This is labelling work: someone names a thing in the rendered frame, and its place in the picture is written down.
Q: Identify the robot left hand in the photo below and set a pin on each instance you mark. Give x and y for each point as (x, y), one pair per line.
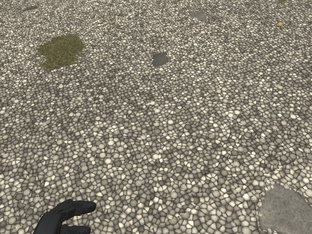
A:
(51, 222)

